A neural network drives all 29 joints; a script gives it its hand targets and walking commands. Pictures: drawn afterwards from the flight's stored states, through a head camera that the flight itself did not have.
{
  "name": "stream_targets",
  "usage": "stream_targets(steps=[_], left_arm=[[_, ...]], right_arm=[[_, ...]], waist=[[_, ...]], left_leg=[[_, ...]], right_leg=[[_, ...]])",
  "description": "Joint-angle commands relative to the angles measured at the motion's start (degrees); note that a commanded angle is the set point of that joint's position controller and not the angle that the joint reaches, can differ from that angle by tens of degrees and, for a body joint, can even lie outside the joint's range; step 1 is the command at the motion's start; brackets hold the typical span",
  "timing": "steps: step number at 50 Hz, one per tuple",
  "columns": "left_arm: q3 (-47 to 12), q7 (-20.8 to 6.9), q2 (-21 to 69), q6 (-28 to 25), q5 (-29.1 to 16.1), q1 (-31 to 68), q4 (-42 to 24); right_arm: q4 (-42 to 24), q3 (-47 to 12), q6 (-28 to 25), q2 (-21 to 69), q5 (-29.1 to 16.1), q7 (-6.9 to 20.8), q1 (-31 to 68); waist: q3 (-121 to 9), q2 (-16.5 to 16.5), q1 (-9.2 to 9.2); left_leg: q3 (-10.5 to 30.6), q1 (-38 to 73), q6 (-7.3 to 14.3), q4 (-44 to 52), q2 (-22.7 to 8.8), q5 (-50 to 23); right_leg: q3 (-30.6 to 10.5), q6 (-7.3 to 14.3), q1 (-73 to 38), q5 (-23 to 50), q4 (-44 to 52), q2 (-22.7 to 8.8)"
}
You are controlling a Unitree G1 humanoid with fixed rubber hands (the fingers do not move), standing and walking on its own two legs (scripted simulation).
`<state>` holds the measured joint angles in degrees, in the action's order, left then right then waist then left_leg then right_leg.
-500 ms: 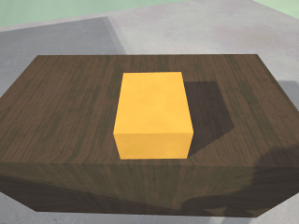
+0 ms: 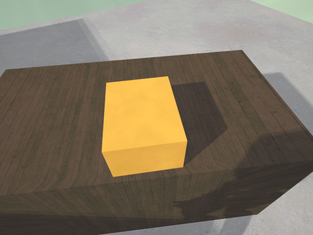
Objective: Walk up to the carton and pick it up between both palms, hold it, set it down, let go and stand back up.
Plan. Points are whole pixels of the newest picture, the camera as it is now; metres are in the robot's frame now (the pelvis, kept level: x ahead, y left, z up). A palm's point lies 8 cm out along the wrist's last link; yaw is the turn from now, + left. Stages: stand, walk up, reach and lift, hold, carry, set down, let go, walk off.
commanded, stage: walk up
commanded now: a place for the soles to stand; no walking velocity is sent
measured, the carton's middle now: (142, 122) +0.49 +0.07 -0.03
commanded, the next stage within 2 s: reach and lift in 1.56 s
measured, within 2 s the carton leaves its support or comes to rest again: neither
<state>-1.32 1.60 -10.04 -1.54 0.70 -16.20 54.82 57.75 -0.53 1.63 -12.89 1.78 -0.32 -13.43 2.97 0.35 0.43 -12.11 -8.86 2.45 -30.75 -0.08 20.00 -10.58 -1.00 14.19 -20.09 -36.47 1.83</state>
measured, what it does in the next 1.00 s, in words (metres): stands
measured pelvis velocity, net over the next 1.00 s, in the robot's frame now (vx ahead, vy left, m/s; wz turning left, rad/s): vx -0.01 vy -0.03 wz -0.03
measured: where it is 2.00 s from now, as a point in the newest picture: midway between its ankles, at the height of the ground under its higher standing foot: outside the picture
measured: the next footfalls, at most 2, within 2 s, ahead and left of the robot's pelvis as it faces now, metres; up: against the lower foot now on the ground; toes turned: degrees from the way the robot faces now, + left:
none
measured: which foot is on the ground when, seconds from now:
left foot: down 0.00-1.00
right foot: down 0.00-1.00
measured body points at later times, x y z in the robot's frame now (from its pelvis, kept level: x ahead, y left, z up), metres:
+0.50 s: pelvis +0.00 -0.03 +0.00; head +0.01 -0.03 +0.45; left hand +0.07 +0.21 -0.15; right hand +0.04 -0.27 -0.15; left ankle -0.03 +0.08 -0.73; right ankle +0.00 -0.13 -0.73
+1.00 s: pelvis -0.01 -0.03 +0.01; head -0.01 -0.02 +0.46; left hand +0.01 +0.21 -0.15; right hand -0.01 -0.27 -0.14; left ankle -0.03 +0.08 -0.73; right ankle +0.00 -0.13 -0.73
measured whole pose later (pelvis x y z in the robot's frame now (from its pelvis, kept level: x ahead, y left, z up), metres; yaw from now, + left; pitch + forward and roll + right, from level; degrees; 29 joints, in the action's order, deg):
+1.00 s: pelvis -0.01 -0.03 +0.01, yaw -2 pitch -3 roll +0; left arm -2.5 1.4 -11.9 0.1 -0.4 -15.5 63.1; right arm 62.2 -2.4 0.3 -11.6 1.1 -0.6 -16.4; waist 2.3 1.1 0.3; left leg -11.7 -6.1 -0.6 -26.4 -4.8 17.0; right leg -6.3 2.2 10.1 -13.9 -27.2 5.0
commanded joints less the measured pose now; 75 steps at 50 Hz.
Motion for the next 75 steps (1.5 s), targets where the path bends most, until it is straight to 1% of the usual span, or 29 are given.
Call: stream_targets(steps=[1,5,6,7,8,9,10,11,12,14,15,16,17,19,21,24,26,31,35,38,42,43,47,52,56,59,62,72,75], left_arm=[[1.82,0.66,-9.27,-0.96,-0.16,-2.95,-3.86],[1.69,0.84,-9.44,-0.82,-0.18,-2.90,-4.23],[1.64,0.90,-10.70,0.04,-0.41,-0.17,-3.32],[1.41,1.08,-9.60,0.60,-0.22,0.13,-3.35],[1.24,1.23,-8.71,0.99,0.06,-0.37,-3.34],[1.09,1.33,-7.98,1.21,0.12,-1.12,-3.22],[1.15,1.36,-8.01,1.30,0.30,-1.06,-2.92],[1.17,1.23,-8.01,1.30,0.40,-0.94,-2.74],[1.27,0.96,-8.54,1.24,0.33,-0.95,-2.33],[1.52,0.41,-9.65,1.07,-0.18,-0.93,-1.36],[1.66,0.32,-10.47,1.02,-0.38,-0.90,-0.98],[1.68,0.32,-11.11,0.97,-0.61,-0.68,-0.65],[1.68,0.37,-11.44,0.97,-0.71,-0.34,-0.45],[1.45,0.48,-11.26,0.95,-0.82,-0.12,-0.15],[1.32,0.59,-11.28,0.92,-0.83,0.05,0.34],[1.40,0.58,-11.52,1.01,-0.81,0.51,0.74],[1.28,0.50,-11.55,1.04,-0.87,0.85,1.01],[1.11,0.43,-11.62,0.86,-1.09,0.80,2.17],[0.94,0.36,-11.41,0.71,-1.28,0.56,2.95],[0.77,0.34,-11.18,0.69,-1.20,0.42,3.76],[0.61,0.28,-10.96,0.69,-1.22,-0.06,4.63],[0.52,0.28,-10.92,0.66,-1.20,-0.15,4.74],[0.24,0.24,-10.45,0.62,-1.14,-0.40,5.49],[-0.01,0.33,-10.21,0.59,-0.94,-1.14,6.32],[-0.28,0.37,-9.83,0.57,-0.84,-1.44,6.82],[-0.25,0.48,-9.98,0.57,-0.64,-1.43,7.02],[-0.51,0.52,-9.64,0.57,-0.74,-1.81,7.29],[-0.50,0.75,-9.73,0.67,-0.61,-1.21,7.37],[-0.53,0.78,-9.64,0.74,-0.61,-1.02,7.45]], right_arm=[[-3.91,1.46,-0.72,-7.97,0.11,-0.44,-0.86],[-4.00,1.46,-0.43,-8.55,0.18,-0.55,-0.89],[-4.75,1.33,-1.18,-7.45,-0.13,-0.77,-2.17],[-4.36,1.79,-1.60,-9.30,-0.11,-1.01,-3.61],[-4.11,1.99,-1.81,-10.15,-0.07,-1.19,-3.62],[-4.13,2.05,-1.93,-10.55,0.18,-1.30,-2.67],[-4.27,2.06,-1.94,-10.32,0.36,-1.29,-2.06],[-4.52,1.87,-1.92,-9.95,0.38,-1.06,-1.72],[-4.79,1.66,-1.78,-9.32,0.22,-0.82,-1.09],[-5.18,1.27,-1.43,-8.15,0.06,-0.53,-0.17],[-5.16,1.03,-1.30,-7.55,-0.01,-0.42,-0.42],[-5.00,0.73,-1.23,-6.76,-0.39,-0.36,-1.32],[-4.85,0.57,-1.22,-6.53,-0.48,-0.35,-2.00],[-4.45,0.72,-1.30,-7.23,-0.53,-0.44,-2.38],[-4.02,0.73,-1.38,-7.51,-0.49,-0.47,-2.52],[-3.50,0.68,-1.39,-7.40,-0.50,-0.49,-2.56],[-3.19,0.52,-1.43,-7.26,-0.61,-0.48,-2.38],[-1.99,0.13,-1.60,-6.90,-0.74,-0.45,-2.56],[-0.78,0.01,-1.88,-7.13,-0.76,-0.54,-3.22],[0.06,-0.15,-2.04,-6.92,-0.76,-0.58,-3.80],[1.02,-0.23,-2.13,-7.09,-0.74,-0.70,-4.28],[1.23,-0.24,-2.19,-7.05,-0.75,-0.72,-4.52],[2.06,-0.31,-2.35,-7.09,-0.68,-0.80,-5.17],[2.73,-0.39,-2.37,-6.86,-0.66,-0.91,-5.93],[3.14,-0.37,-2.36,-7.04,-0.66,-0.97,-5.87],[3.37,-0.43,-2.34,-6.88,-0.59,-0.98,-6.24],[3.49,-0.40,-2.27,-6.93,-0.62,-1.03,-6.22],[3.54,-0.40,-2.13,-6.91,-0.58,-1.10,-6.58],[3.48,-0.40,-2.09,-6.87,-0.59,-1.12,-6.62]], waist=[[-1.95,3.21,-0.45],[-2.02,3.16,-0.41],[-2.06,6.82,1.13],[-2.29,4.50,1.07],[-2.50,2.60,0.64],[-2.24,0.82,-0.08],[-1.85,0.27,-0.17],[-1.43,-1.09,-0.34],[-0.68,-1.43,-0.51],[0.39,-0.82,-0.55],[0.52,-0.39,-0.45],[-0.42,0.78,-0.13],[-0.77,1.34,0.17],[-2.02,0.71,0.28],[-2.37,0.96,0.27],[-1.93,1.42,0.30],[-1.61,0.76,0.29],[0.19,1.52,0.15],[0.05,1.81,0.08],[0.70,1.07,0.19],[1.54,0.98,-0.06],[1.78,1.24,0.01],[2.23,-0.14,0.06],[2.15,-0.02,0.14],[2.46,-0.87,-0.01],[2.56,-0.70,0.25],[2.33,-0.24,0.06],[1.62,-0.92,0.27],[2.09,-0.44,0.32]], left_leg=[[7.63,4.17,2.09,4.81,-7.75,-10.49],[7.37,5.43,2.62,4.16,-8.63,-12.18],[12.82,8.30,4.52,6.26,-12.84,-21.50],[14.30,9.72,6.32,7.16,-16.54,-27.16],[15.20,9.95,7.86,7.55,-19.33,-31.26],[14.80,9.85,8.70,7.26,-20.64,-32.92],[13.79,9.19,8.67,7.02,-20.40,-32.98],[12.25,6.81,7.74,7.05,-19.17,-30.23],[9.90,4.40,6.30,7.07,-16.90,-26.14],[5.79,1.83,3.35,5.21,-12.03,-21.52],[5.17,1.85,2.55,4.18,-10.41,-20.20],[5.40,2.79,2.19,3.87,-9.35,-18.43],[5.84,3.76,2.12,4.06,-9.09,-17.22],[6.31,6.12,2.47,4.56,-9.44,-17.12],[6.70,6.82,2.82,5.08,-10.00,-16.29],[6.56,6.20,2.68,5.77,-9.89,-12.76],[6.62,5.89,2.50,6.41,-9.63,-10.92],[6.90,5.24,1.91,7.32,-8.93,-6.63],[7.18,5.69,1.62,8.09,-8.74,-5.72],[7.47,5.50,1.61,8.76,-8.95,-5.55],[7.73,5.18,1.74,9.64,-9.36,-4.25],[7.86,5.03,1.71,9.65,-9.43,-4.59],[8.25,4.92,2.00,10.43,-10.12,-5.14],[8.50,4.83,2.32,10.74,-10.83,-5.62],[8.46,4.66,2.56,10.83,-11.17,-7.10],[8.41,4.67,2.62,10.83,-11.35,-8.38],[8.14,5.04,2.60,10.42,-11.39,-9.18],[7.69,5.60,2.82,9.99,-11.72,-12.32],[7.44,5.51,2.82,9.93,-11.76,-12.47]], right_leg=[[-4.39,5.71,6.16,20.13,4.20,-5.00],[-4.24,5.54,7.93,20.71,2.33,-4.29],[-1.92,3.38,10.62,21.79,0.30,-2.66],[0.34,2.11,11.25,18.54,-2.40,-2.45],[1.73,1.42,10.96,14.15,-3.27,-2.58],[2.18,1.32,10.46,11.25,-2.28,-3.15],[2.17,1.55,9.47,12.10,-0.88,-3.65],[1.82,1.89,7.08,14.75,1.12,-4.06],[1.28,2.41,4.64,18.70,2.72,-4.21],[-0.48,3.85,1.98,26.81,5.48,-4.35],[-1.67,4.51,1.72,29.80,6.08,-4.67],[-2.69,5.16,1.85,30.76,6.51,-5.09],[-3.06,5.44,2.18,30.23,7.09,-5.21],[-3.08,5.20,2.82,28.90,7.61,-5.04],[-2.76,4.47,2.88,27.43,8.39,-4.84],[-3.38,4.05,2.63,25.43,10.10,-4.83],[-3.70,4.12,2.62,24.10,11.15,-4.77],[-5.00,3.86,3.20,21.42,14.35,-5.14],[-5.06,3.55,3.07,19.25,15.83,-4.87],[-4.54,3.55,3.04,17.91,16.39,-4.67],[-4.07,3.28,3.63,14.85,16.85,-4.31],[-3.81,3.27,3.77,14.91,16.82,-4.26],[-2.84,3.33,4.32,14.23,15.89,-3.74],[-2.17,3.19,4.44,14.04,14.87,-3.51],[-1.78,3.15,4.55,15.19,13.97,-3.53],[-1.65,3.06,4.30,16.05,13.35,-3.59],[-1.55,2.96,4.56,16.88,13.02,-3.54],[-1.27,2.98,3.97,19.13,11.41,-3.55],[-1.26,2.97,4.30,19.35,11.33,-3.52]])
